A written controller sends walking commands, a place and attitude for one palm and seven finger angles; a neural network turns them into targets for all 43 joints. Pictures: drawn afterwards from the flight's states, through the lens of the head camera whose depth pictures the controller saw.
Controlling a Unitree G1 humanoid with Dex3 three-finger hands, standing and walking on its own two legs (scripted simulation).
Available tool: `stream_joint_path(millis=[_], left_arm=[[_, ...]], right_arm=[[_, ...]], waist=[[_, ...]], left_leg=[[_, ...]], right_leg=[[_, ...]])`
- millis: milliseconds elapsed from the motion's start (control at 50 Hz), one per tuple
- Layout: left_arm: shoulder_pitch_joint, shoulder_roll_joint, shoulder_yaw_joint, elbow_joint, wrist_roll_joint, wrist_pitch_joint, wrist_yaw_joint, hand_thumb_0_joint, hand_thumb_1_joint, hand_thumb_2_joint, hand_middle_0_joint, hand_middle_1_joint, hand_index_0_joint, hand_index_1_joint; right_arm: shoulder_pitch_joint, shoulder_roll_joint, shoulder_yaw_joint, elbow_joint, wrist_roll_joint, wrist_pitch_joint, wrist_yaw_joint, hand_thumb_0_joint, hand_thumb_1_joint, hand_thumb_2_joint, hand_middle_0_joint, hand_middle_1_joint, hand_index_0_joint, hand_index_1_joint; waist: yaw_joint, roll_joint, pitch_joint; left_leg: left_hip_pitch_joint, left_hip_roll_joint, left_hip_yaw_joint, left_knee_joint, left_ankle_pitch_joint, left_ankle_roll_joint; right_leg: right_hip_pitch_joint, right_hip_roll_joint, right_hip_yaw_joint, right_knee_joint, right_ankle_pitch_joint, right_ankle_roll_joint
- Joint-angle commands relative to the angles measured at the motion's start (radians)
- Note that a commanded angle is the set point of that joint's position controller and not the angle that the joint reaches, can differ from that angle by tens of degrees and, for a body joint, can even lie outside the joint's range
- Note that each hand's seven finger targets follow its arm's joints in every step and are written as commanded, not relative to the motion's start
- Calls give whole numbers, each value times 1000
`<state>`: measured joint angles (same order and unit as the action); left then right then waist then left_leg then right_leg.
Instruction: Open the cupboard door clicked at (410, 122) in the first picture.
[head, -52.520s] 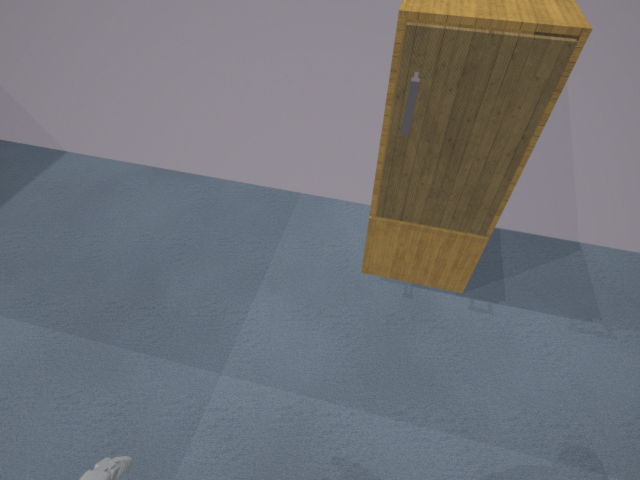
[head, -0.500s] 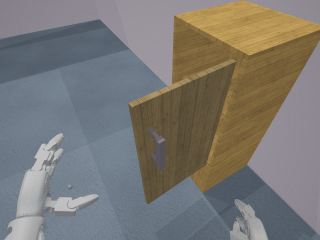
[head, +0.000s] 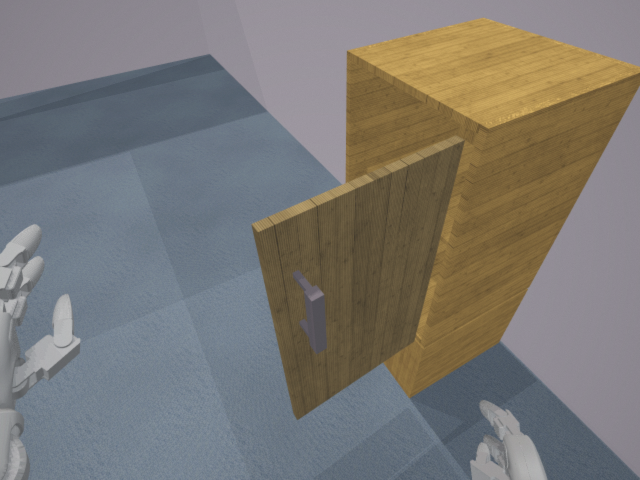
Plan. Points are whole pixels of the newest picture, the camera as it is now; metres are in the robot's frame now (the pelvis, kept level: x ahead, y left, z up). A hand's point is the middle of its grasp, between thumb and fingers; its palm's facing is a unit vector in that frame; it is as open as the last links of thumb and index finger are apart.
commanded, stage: draw the hand back to the body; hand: left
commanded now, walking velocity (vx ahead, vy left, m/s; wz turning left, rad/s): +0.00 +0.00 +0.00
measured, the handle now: (309, 312) +0.35 +0.07 -0.01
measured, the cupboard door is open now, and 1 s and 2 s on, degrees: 94 94 94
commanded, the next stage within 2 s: step back with the hand held close in 0.28 s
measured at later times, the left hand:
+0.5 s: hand (87, 345) +0.18 +0.25 +0.16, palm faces +0.44 -0.78 -0.45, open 7.4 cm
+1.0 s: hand (14, 421) +0.12 +0.28 +0.15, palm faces +0.39 -0.78 -0.49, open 7.4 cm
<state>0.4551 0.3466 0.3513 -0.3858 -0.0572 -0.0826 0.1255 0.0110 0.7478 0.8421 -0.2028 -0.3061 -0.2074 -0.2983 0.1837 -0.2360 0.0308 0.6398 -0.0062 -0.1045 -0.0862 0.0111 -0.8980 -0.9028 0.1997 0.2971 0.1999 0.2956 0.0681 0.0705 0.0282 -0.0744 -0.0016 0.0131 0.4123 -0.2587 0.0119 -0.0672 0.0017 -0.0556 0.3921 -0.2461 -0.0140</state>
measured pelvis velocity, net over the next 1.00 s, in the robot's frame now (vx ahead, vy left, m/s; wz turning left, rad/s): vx -0.08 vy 0.02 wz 0.00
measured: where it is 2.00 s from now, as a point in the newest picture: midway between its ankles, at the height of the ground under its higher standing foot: outside the picture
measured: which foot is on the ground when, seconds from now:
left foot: down 0.00-1.00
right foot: down 0.00-1.00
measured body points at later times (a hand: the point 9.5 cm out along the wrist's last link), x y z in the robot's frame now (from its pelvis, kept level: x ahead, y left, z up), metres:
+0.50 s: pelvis -0.01 -0.02 +0.00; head -0.02 -0.04 +0.45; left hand +0.16 +0.29 +0.19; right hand +0.18 -0.24 -0.09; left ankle -0.02 +0.11 -0.74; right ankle -0.02 -0.11 -0.74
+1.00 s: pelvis -0.08 +0.02 -0.01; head -0.07 +0.03 +0.44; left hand +0.09 +0.32 +0.17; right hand +0.09 -0.22 -0.08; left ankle -0.02 +0.11 -0.74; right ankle -0.02 -0.11 -0.74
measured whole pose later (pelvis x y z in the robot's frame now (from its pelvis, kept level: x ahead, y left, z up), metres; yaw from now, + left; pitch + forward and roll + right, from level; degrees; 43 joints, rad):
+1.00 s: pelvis -0.08 +0.02 -0.01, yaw +0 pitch -1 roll -2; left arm 0.57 0.43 0.41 -0.52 -0.04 -0.17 0.15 0.02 0.89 0.90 -0.21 -0.31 -0.22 -0.30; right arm 0.18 -0.22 0.01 0.56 0.00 -0.02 -0.09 0.01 -0.90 -0.90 0.20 0.30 0.20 0.30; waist 0.00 0.01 0.04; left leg -0.35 0.00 0.01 0.53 -0.18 0.04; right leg -0.31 0.00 -0.05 0.46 -0.15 0.01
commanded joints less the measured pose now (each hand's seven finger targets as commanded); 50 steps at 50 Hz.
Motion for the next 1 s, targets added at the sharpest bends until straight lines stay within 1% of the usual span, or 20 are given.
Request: stream_joint_path(millis=[0, 40, 60, 140, 240, 360, 380, 400, 420, 440, 460, 500, 560, 600, 660, 680, 760, 900, 940, 980], left_arm=[[-68, 139, 64, -160, 4, -55, 6, 0, 900, 900, -200, -300, -200, -300], [-76, 158, 80, -180, 5, -60, 7, 0, 900, 900, -200, -300, -200, -300], [-78, 185, 100, -170, 5, -58, 9, 0, 900, 900, -200, -300, -200, -300], [-91, 194, 108, -212, 4, -70, 13, 0, 900, 900, -200, -300, -200, -300], [-96, 185, 99, -210, 5, -74, 14, 0, 900, 900, -200, -300, -200, -300], [-61, 171, 95, -147, 1, -74, 7, 0, 900, 900, -200, -300, -200, -300], [-144, 191, 97, -230, -1, -84, 8, 0, 900, 900, -200, -300, -200, -300], [-181, 304, 213, -238, 6, -116, 14, 0, 900, 900, -200, -300, -200, -300], [-70, 228, 160, -150, 6, -113, 2, 0, 900, 900, -200, -300, -200, -300], [-27, 211, 141, -139, 9, -106, -2, 0, 900, 900, -200, -300, -200, -300], [-22, 219, 145, -171, 10, -111, -2, 0, 900, 900, -200, -300, -200, -300], [37, 199, 132, -189, 6, -117, -2, 0, 900, 900, -200, -300, -200, -300], [86, 228, 162, -241, 1, -117, 9, 0, 900, 900, -200, -300, -200, -300], [102, 239, 173, -287, -1, -116, 16, 0, 900, 900, -200, -300, -200, -300], [102, 276, 206, -326, 0, -118, 28, 0, 900, 900, -200, -300, -200, -300], [112, 263, 195, -324, -1, -117, 31, 0, 900, 900, -200, -300, -200, -300], [120, 262, 200, -309, 1, -120, 40, 0, 900, 900, -200, -300, -200, -300], [104, 243, 181, -311, 19, -143, 51, 0, 900, 900, -200, -300, -200, -300], [89, 244, 184, -338, 31, -157, 53, 0, 900, 900, -200, -300, -200, -300], [76, 245, 197, -350, 42, -167, 54, 0, 900, 900, -200, -300, -200, -300]], right_arm=[[-120, -101, -47, -153, 2, -50, -2, 0, -900, -900, 200, 300, 200, 300], [-124, -100, -50, -155, 1, -49, -4, 0, -900, -900, 200, 300, 200, 300], [-131, -102, -50, -152, 0, -48, -7, 0, -900, -900, 200, 300, 200, 300], [-137, -89, -46, -154, 0, -55, -12, 0, -900, -900, 200, 300, 200, 300], [-138, -88, -45, -145, 2, -65, -13, 0, -900, -900, 200, 300, 200, 300], [-142, -90, -53, -136, 3, -65, -12, 0, -900, -900, 200, 300, 200, 300], [-146, -92, -51, -144, 4, -69, -11, 0, -900, -900, 200, 300, 200, 300], [-121, -117, -52, -174, 13, -45, -8, 0, -900, -900, 200, 300, 200, 300], [-121, -103, -58, -155, 7, -26, -5, 0, -900, -900, 200, 300, 200, 300], [-127, -103, -61, -162, 6, -14, -1, 0, -900, -900, 200, 300, 200, 300], [-131, -110, -63, -172, 7, -5, 0, 0, -900, -900, 200, 300, 200, 300], [-122, -109, -67, -182, 8, 10, -1, 0, -900, -900, 200, 300, 200, 300], [-120, -113, -75, -196, 10, 28, -6, 0, -900, -900, 200, 300, 200, 300], [-114, -111, -79, -211, 14, 38, -8, 0, -900, -900, 200, 300, 200, 300], [-121, -110, -83, -220, 16, 47, -17, 0, -900, -900, 200, 300, 200, 300], [-115, -107, -83, -226, 18, 48, -18, 0, -900, -900, 200, 300, 200, 300], [-118, -116, -86, -226, 17, 48, -22, 0, -900, -900, 200, 300, 200, 300], [-99, -128, -82, -226, 15, 34, -16, 0, -900, -900, 200, 300, 200, 300], [-97, -138, -80, -231, 11, 22, -15, 0, -900, -900, 200, 300, 200, 300], [-101, -139, -77, -237, 7, 11, -19, 0, -900, -900, 200, 300, 200, 300]], waist=[[-6, -29, -48], [-2, -47, -78], [3, -41, -78], [5, -1, -97], [0, 20, -60], [2, -50, -36], [-1, -18, -73], [-49, -56, 26], [-50, -108, 4], [-50, -137, 1], [-49, -90, -22], [-55, -57, -88], [-54, -23, -179], [-56, -45, -220], [-55, -42, -231], [-57, -41, -223], [-55, -21, -173], [-68, -27, -87], [-69, 27, -72], [-62, 72, -71]], left_leg=[[-7, 19, -5, -59, 263, 10], [3, 15, -2, -55, 267, 14], [7, 14, -1, -53, 259, 14], [13, 8, 2, -52, 244, 14], [13, 8, 3, -57, 222, 11], [12, 11, 6, -61, 215, 16], [25, 8, 4, -57, 220, 18], [-67, 26, -26, -9, 175, 29], [-60, 24, -29, 21, 167, 28], [-58, 24, -23, 34, 182, 26], [-63, 22, -16, 39, 204, 25], [-60, 33, -16, 41, 264, 20], [-54, 48, -20, 35, 366, 16], [-68, 55, -24, 43, 398, 13], [-91, 60, -32, 46, 413, 11], [-104, 63, -39, 42, 405, 10], [-181, 76, -67, 7, 295, 18], [-363, 82, -100, -40, -111, 39], [-437, 102, -131, -84, -216, 54], [-574, 143, -184, -167, -325, 80]], right_leg=[[-1, -9, 15, -66, 216, 1], [14, -9, 19, -67, 227, 1], [15, -10, 24, -74, 224, 1], [21, -14, 30, -79, 213, 1], [-2, -11, 33, -97, 185, 1], [-10, -10, 34, -110, 177, 6], [0, -13, 41, -106, 185, 7], [-122, -60, 105, -157, 203, 10], [-131, -85, 100, -161, 197, 7], [-139, -92, 99, -159, 225, 8], [-129, -100, 87, -139, 275, 5], [-104, -101, 74, -91, 328, 6], [-58, -93, 58, -37, 399, 10], [-36, -89, 59, -7, 434, 12], [-38, -88, 60, 18, 454, 11], [-45, -83, 60, 22, 428, 12], [-75, -66, 66, 17, 273, 14], [-115, -65, 103, -19, -34, 7], [-88, -42, 91, 17, -89, 13], [27, -2, 72, 128, -69, 26]])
